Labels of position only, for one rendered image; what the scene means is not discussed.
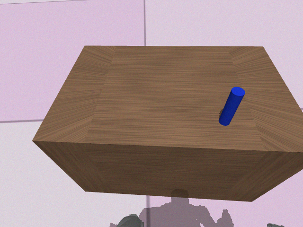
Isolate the can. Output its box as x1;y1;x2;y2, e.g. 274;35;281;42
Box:
219;87;245;126

